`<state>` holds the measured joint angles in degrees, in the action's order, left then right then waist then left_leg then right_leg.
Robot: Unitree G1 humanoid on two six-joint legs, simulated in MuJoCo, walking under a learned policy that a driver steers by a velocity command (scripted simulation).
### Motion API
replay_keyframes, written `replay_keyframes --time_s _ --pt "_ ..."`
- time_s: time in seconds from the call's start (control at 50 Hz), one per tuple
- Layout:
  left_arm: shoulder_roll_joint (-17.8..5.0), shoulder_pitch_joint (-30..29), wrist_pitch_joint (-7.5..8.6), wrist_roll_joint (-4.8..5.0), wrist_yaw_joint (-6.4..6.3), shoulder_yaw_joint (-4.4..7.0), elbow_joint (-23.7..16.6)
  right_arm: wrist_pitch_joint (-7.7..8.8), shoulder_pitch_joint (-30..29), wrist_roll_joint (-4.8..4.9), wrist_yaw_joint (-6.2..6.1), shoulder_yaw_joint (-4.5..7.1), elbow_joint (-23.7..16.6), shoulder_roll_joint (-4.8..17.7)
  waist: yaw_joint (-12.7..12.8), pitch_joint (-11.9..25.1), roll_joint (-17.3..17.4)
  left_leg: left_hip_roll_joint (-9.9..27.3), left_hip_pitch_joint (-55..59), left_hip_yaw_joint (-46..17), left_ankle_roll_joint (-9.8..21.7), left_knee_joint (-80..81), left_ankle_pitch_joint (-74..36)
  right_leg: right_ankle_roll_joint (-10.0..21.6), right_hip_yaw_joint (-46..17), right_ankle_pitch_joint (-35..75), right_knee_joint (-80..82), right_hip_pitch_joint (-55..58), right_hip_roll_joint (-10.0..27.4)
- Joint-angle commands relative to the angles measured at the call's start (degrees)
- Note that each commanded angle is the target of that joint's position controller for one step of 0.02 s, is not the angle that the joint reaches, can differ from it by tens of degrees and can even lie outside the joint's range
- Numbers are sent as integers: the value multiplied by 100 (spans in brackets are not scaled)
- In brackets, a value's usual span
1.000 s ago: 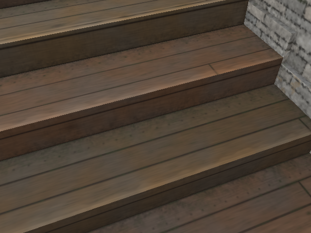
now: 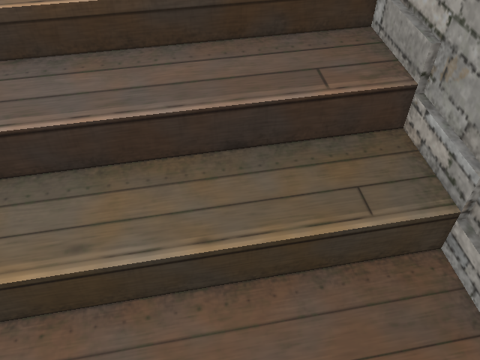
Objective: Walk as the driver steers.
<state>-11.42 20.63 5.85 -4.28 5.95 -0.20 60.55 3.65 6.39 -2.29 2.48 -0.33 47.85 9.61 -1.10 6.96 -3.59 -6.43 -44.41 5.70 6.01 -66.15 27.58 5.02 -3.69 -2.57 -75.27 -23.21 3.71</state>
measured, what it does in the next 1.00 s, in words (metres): climbs, turning left: right foot 0.15 m higher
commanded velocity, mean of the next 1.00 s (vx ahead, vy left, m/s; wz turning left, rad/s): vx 0.50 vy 0.00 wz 0.52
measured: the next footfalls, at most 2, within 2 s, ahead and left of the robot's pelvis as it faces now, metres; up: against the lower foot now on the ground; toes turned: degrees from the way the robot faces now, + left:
right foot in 0.38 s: +0.47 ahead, -0.16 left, +0.15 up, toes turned +9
left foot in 1.08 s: +0.70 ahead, +0.30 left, +0.30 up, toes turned +38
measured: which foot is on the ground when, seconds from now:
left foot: down 0.00-0.40, up 0.42-1.00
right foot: up 0.00-0.36, down 0.38-1.00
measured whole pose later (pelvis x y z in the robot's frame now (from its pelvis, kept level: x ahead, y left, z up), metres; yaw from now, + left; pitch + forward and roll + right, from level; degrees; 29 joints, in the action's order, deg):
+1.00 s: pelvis +0.53 +0.02 +0.24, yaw +31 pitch +5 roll -1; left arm 0.4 37.9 6.1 -8.2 5.3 -4.9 69.2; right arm -1.7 -7.0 -1.5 4.5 -2.1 46.4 4.4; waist 6.2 5.1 0.1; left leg 9.1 -77.9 1.4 15.1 -96.3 6.2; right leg -0.9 20.6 -19.5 -9.2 6.8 3.8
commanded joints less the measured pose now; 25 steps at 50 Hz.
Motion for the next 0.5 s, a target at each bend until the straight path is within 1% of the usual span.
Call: replay_keyframes --time_s 0.02,0.04,0.06,0.08,0.1,0.12,0.14,0.16,0.18,0.2,0.22,0.24,0.26,0.28,0.3,0.32,0.34,0.36,0.38,0.4,0.42,0.44,0.46,0.48,0.5 --pt "258 -828 57 31 -216 -54 -697 23 1523 -48 -44 185 875 375 -183 -245 501 1269 2097 -4431 1425 3686 210 412 -980 350 -3250 -3580 -528" --pt "307 -916 12 20 -265 -93 -809 0 868 -30 11 73 864 53 203 -173 156 1171 1618 -3923 1298 3766 -57 579 -940 308 -3310 -3665 -432" --pt "180 -814 -45 -16 -280 -98 -841 35 354 -6 11 5 787 -138 426 -68 267 1106 1381 -3689 1265 3998 -400 682 -920 67 -3572 -3755 -404" --pt "-37 -814 -171 -23 -279 -76 -893 86 407 -88 36 -11 970 -106 516 -5 176 1072 1484 -3405 1254 4072 -863 599 -743 -41 -3648 -4118 -354" --pt "-113 -898 -239 -54 -259 -91 -921 127 577 -82 31 3 1098 -70 486 -2 372 945 1697 -2959 1145 4029 -1123 543 -548 -321 -3898 -4585 -334" --pt "-199 -1146 -274 60 -260 -75 -1002 169 581 -148 68 22 1077 19 456 -96 242 875 1416 -2478 1040 4191 -1312 479 -204 -467 -3570 -4362 -196" --pt "-253 -1288 -260 77 -290 -71 -1060 259 664 -217 45 -21 1074 22 425 -197 295 776 1159 -2200 917 4275 -1549 457 -25 -451 -3421 -4158 -111" --pt "-163 -1592 -224 117 -367 -122 -1200 361 1084 -324 -13 -93 1244 -71 287 -323 562 844 1208 -2319 861 4354 -1697 454 -43 -717 -3928 -4341 -35" --pt "-39 -1887 -203 136 -380 -199 -1349 371 1558 -361 -89 -104 1431 -59 97 -318 650 938 1548 -2401 816 4293 -1728 462 -41 -1174 -4423 -4730 -66" --pt "-34 -2290 -185 109 -447 -239 -1541 376 2108 -383 -129 -103 1626 -93 -131 -426 557 1107 2309 -2642 773 4266 -1553 461 -249 -1783 -4328 -5481 -8" --pt "-42 -2788 -154 118 -503 -295 -1772 356 2603 -416 -142 -93 1812 -91 -322 -543 612 1322 3110 -2997 784 4231 -1665 529 -385 -2334 -4406 -6311 -16" --pt "-70 -3400 -102 98 -524 -346 -2044 355 2855 -428 -149 -89 1893 -40 -444 -582 555 1537 3769 -3181 754 4176 -1800 580 -460 -2618 -3954 -6924 112" --pt "-84 -3933 -105 75 -578 -387 -2346 370 3057 -428 -102 -89 1948 59 -440 -384 275 1545 4062 -3287 634 4165 -1783 460 -303 -2255 -2575 -6768 282" --pt "-62 -4241 -108 106 -588 -421 -2466 359 2878 -372 -48 -39 1773 153 -462 -460 250 1391 3367 -3123 649 4478 -1530 376 38 -1754 -1641 -5858 355" --pt "105 -4592 -237 37 -488 -527 -2689 235 1749 -155 159 52 1168 511 -151 -660 413 1250 872 -2749 750 5899 -1141 144 780 -2115 -23 -2961 263" --pt "452 -4700 -272 190 -359 -558 -2816 272 1738 -1 231 96 929 743 -166 -773 1184 1441 -423 -2968 985 6248 -2121 -276 1210 -1899 -696 -1158 -7" --pt "392 -3881 -296 303 -237 -535 -2614 288 1416 21 263 216 813 1109 210 -623 1376 1706 111 -2701 941 5866 -3979 -357 1059 -921 -792 -785 -186" --pt "-81 -3124 -336 298 -215 -320 -2357 347 1281 201 215 338 680 1370 642 -244 1121 1669 1325 -2382 768 5260 -6443 -347 1131 -1148 85 -619 -529" --pt "-742 -2295 -281 321 -277 -41 -2056 446 1507 270 259 408 706 1382 934 310 911 1429 2599 -2085 446 4283 -7513 -221 1131 -1404 1548 -130 -832" --pt "-1017 -945 -183 107 -378 58 -1645 533 2047 75 244 318 801 521 904 1829 96 847 1966 -2062 62 1802 -6425 836 -819 1570 1806 2231 218" --pt "-1323 340 -194 -6 -343 101 -1360 552 2933 -106 342 158 846 -350 921 3058 -1504 -247 -176 -2180 -33 -8 -1443 1895 -4725 97 3886 4081 1940" --pt "-1422 1214 -238 -62 -299 163 -1111 334 2264 82 408 411 1146 146 1497 1682 -1330 -167 -980 -2805 3 -2996 -2009 1528 -6157 -3223 4944 2727 1961" --pt "-1456 717 -85 151 -340 194 -762 291 1477 111 434 440 877 106 1138 26 -1226 229 -1854 -2201 67 -3718 -2429 1007 -5029 -5299 5126 1270 1658" --pt "-1091 -341 -106 284 -425 195 -883 257 1596 57 274 402 1059 -3 648 -4 -895 589 -1309 -1859 141 -3922 -2792 1006 -3926 -4469 4954 264 1761" --pt "-412 -648 -160 232 -465 58 -735 241 1266 -38 128 386 984 -33 450 -26 64 696 -1132 -1686 272 -3853 -2786 943 -2948 -3569 4687 -31 1732"
Keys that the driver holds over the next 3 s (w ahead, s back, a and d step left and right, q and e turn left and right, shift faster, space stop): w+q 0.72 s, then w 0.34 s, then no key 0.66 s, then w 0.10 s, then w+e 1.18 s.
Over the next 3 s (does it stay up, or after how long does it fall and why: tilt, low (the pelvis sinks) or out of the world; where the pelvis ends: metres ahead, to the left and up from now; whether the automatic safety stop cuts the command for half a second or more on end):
stays up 1.19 0.43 0.59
